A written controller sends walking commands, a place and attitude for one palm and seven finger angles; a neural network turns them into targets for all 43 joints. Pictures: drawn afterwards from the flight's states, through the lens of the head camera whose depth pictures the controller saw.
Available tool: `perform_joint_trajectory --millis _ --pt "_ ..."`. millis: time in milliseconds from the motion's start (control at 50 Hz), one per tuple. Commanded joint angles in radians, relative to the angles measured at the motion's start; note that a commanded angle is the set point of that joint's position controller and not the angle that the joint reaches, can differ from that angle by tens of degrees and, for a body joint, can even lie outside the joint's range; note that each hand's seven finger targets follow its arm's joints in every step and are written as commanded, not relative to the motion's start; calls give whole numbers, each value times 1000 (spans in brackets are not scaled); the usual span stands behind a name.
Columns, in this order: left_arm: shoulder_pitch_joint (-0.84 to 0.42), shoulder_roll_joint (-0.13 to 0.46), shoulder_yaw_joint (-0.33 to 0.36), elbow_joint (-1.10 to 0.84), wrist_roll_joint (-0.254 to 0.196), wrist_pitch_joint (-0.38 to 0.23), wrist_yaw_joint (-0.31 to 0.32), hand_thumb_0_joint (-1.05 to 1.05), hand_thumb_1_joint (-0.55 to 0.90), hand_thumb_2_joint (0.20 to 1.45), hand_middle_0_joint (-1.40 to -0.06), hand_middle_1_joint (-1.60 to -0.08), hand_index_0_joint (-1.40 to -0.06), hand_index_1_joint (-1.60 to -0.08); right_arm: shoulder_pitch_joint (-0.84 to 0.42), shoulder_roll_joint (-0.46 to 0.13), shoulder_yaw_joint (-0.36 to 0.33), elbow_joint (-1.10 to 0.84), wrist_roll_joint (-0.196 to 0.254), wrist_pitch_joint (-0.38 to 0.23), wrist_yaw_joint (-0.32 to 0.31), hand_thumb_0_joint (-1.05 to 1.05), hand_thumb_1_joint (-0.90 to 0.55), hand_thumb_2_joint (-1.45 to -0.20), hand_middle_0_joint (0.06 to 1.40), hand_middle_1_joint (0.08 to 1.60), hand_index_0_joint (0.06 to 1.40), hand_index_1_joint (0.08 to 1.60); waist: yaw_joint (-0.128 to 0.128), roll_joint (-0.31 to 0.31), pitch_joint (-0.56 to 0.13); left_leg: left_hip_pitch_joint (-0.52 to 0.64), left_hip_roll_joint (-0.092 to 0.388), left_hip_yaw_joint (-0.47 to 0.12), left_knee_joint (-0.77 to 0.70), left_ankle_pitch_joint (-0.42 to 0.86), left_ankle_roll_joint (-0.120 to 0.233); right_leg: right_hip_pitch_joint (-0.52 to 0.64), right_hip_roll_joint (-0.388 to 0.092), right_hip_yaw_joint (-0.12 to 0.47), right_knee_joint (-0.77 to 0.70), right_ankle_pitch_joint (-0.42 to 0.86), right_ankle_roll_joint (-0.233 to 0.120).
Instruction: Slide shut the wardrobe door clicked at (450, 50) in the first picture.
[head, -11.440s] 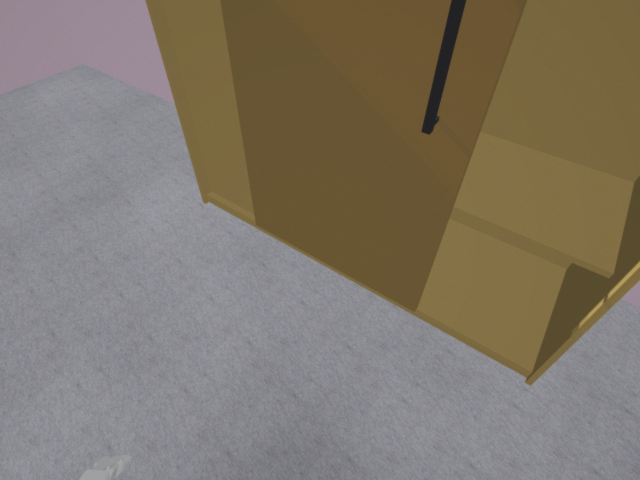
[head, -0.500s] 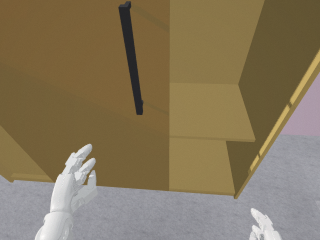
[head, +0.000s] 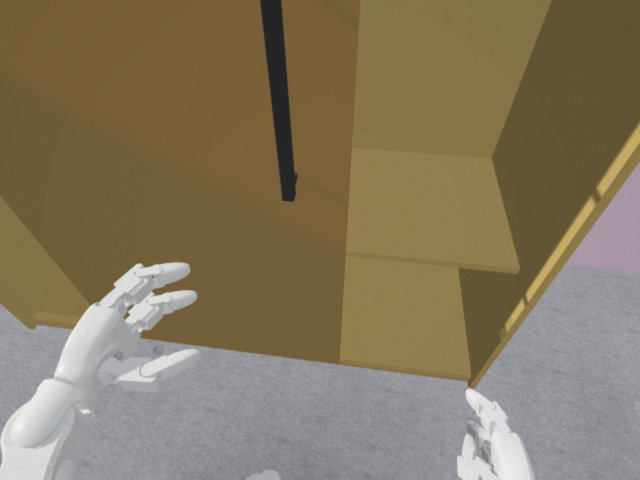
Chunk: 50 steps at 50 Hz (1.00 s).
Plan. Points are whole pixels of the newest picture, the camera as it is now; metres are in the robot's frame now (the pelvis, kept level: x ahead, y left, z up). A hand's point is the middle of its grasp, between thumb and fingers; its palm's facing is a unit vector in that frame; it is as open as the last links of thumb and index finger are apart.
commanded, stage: raise the hand with hooked fingers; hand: left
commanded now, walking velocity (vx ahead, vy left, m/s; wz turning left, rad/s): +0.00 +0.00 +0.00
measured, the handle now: (283, 101) +0.56 +0.09 +0.21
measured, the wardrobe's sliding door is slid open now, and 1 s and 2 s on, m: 0.41 0.41 0.41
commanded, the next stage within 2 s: move the hooked fingers beside the handle in 1.34 s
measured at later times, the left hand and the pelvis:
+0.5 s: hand (60, 261) +0.27 +0.27 +0.19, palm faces +0.02 -0.99 -0.12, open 13.4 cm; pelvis +0.02 +0.02 +0.03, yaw +0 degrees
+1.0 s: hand (36, 198) +0.31 +0.29 +0.24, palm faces -0.01 -0.99 -0.12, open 14.0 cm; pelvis +0.03 +0.01 +0.04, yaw +0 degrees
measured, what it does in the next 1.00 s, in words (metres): stands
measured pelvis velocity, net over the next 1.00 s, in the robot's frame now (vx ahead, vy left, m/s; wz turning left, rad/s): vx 0.03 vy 0.01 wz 0.00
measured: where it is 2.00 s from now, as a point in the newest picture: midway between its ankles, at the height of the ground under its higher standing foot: outside the picture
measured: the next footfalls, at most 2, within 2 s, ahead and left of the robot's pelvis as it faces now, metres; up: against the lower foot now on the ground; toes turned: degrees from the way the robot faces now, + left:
none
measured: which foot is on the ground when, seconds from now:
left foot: down 0.00-1.00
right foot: down 0.00-1.00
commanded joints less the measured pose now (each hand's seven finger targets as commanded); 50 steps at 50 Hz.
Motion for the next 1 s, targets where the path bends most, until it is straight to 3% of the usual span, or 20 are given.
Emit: perform_joint_trajectory --millis 0,40,100,140,160,240,340,380,460,540,600,640,660,700,740,820,860,940,980 --pt "-21 207 276 -239 -99 31 69 0 -10 510 -265 -885 -265 -885 -116 -149 -81 -206 3 -69 -9 0 -900 -900 200 300 200 300 56 -64 -187 160 -50 15 -162 85 55 77 -24 108 -247 103 26" --pt "5 239 331 -288 -108 5 110 0 -57 490 -268 -915 -268 -915 -101 -150 -85 -202 -6 -79 2 0 -900 -900 200 300 200 300 72 -66 -213 180 -46 18 -167 150 51 116 -15 96 -233 195 24" --pt "-27 153 216 -349 -78 -30 122 0 -127 460 -273 -960 -273 -960 -76 -155 -89 -188 -1 -106 18 0 -900 -900 200 300 200 300 31 15 -140 229 -44 37 -200 144 53 56 -3 68 -242 231 24" --pt "-48 138 173 -295 -53 -12 109 0 -173 440 -277 -990 -277 -990 -59 -168 -97 -170 4 -117 16 0 -900 -900 200 300 200 300 8 -28 -77 226 -39 34 -215 123 59 35 0 67 -266 217 29" --pt "-76 132 146 -293 -51 1 97 0 -197 430 -278 -1005 -278 -1005 -58 -176 -98 -164 10 -124 12 0 -900 -900 200 300 200 300 0 -9 -45 228 -38 32 -229 102 59 25 -2 66 -278 203 29" --pt "-160 235 203 -297 -40 57 69 0 -290 390 -285 -1065 -285 -1065 -51 -197 -97 -149 16 -135 -12 0 -900 -900 200 300 200 300 12 3 -57 279 -39 20 -274 85 64 56 1 60 -308 172 25" --pt "-277 323 313 -383 -59 53 90 0 -407 340 -293 -1140 -293 -1140 -64 -186 -81 -143 6 -134 -19 0 -900 -900 200 300 200 300 33 43 -139 379 -42 2 -321 156 58 146 11 35 -327 234 14" --pt "-311 295 299 -363 -69 59 85 0 -453 320 -297 -1170 -297 -1170 -72 -177 -73 -139 9 -129 -16 0 -900 -900 200 300 200 300 25 57 -117 398 -39 -6 -342 160 53 153 15 27 -337 248 12" --pt "-326 279 278 -238 -67 139 46 0 -500 300 -300 -1200 -300 -1200 -82 -180 -65 -134 15 -107 -11 0 -900 -900 200 300 200 300 32 63 -67 397 -43 2 -368 174 50 165 14 31 -365 291 11" --pt "-401 303 258 -145 -51 245 -5 0 -500 300 -300 -1200 -300 -1200 -96 -187 -55 -143 23 -71 -11 0 -900 -900 200 300 200 300 30 8 -23 389 -46 1 -388 155 55 158 17 37 -399 278 14" --pt "-530 370 289 -233 -48 266 -14 0 -500 300 -300 -1200 -300 -1200 -116 -179 -48 -167 24 -56 -10 0 -900 -900 200 300 200 300 28 30 -110 447 -51 -5 -393 179 57 185 15 38 -403 290 12" --pt "-565 428 344 -271 -50 250 -6 0 -500 300 -300 -1200 -300 -1200 -121 -174 -40 -166 16 -51 -8 0 -900 -900 200 300 200 300 33 23 -153 480 -52 -5 -386 211 59 207 22 39 -413 310 10" --pt "-602 437 356 -314 -56 235 -5 0 -500 300 -300 -1200 -300 -1200 -127 -174 -40 -170 16 -52 -8 0 -900 -900 200 300 200 300 31 52 -192 501 -54 -8 -389 233 58 230 19 38 -410 332 7" --pt "-608 458 392 -304 -64 220 -4 0 -500 300 -300 -1200 -300 -1200 -128 -170 -37 -166 13 -48 -6 0 -900 -900 200 300 200 300 34 63 -210 525 -52 -8 -392 274 57 249 20 34 -408 371 3" --pt "-605 480 413 -241 -60 234 -6 0 -500 300 -300 -1200 -300 -1200 -124 -171 -36 -150 15 -38 -3 0 -900 -900 200 300 200 300 39 98 -171 507 -57 3 -392 266 55 247 22 38 -426 369 3" --pt "-656 470 366 -69 -48 321 -36 0 -500 300 -300 -1200 -300 -1200 -127 -189 -40 -141 31 -19 -4 0 -900 -900 200 300 200 300 28 33 -65 458 -54 -3 -424 221 57 206 13 35 -449 338 9" --pt "-611 413 310 34 -45 366 -62 0 -500 300 -300 -1200 -300 -1200 -120 -194 -44 -142 38 -7 0 0 -900 -900 200 300 200 300 21 -25 -7 421 -57 6 -423 188 60 177 10 39 -465 316 15" --pt "-595 409 285 -10 -49 386 -96 0 -500 300 -300 -1200 -300 -1200 -137 -199 -49 -178 44 5 9 0 -900 -900 200 300 200 300 25 -47 -84 443 -65 17 -392 204 65 189 4 55 -448 331 20" --pt "-639 474 350 -150 -63 344 -87 0 -500 300 -300 -1200 -300 -1200 -147 -197 -53 -198 40 0 14 0 -900 -900 200 300 200 300 33 -19 -183 493 -70 16 -378 247 69 227 3 62 -435 371 19"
